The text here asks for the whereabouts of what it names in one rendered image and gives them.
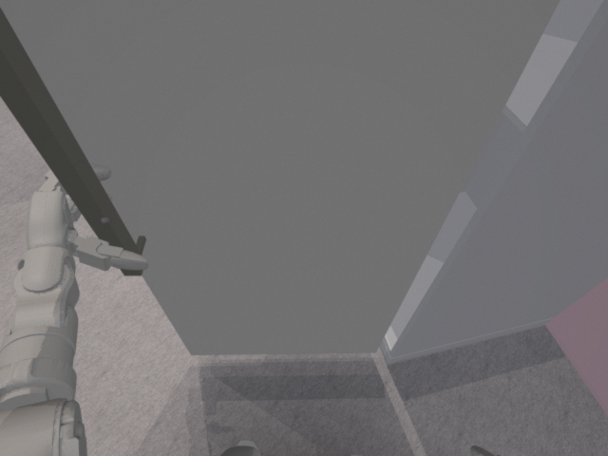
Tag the left robot shin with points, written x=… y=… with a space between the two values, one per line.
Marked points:
x=247 y=443

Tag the fridge door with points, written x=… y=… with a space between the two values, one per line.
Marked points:
x=289 y=162

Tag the handle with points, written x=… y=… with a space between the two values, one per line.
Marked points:
x=28 y=99

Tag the left robot upper arm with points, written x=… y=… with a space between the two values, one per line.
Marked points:
x=49 y=428

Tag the left robot forearm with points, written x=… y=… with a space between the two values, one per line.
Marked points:
x=39 y=344

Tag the left robot hand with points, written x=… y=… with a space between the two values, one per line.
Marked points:
x=51 y=213

